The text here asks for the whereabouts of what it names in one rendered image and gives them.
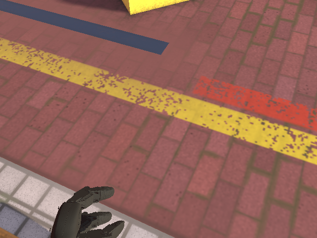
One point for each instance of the robot left hand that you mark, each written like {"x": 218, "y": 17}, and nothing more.
{"x": 71, "y": 222}

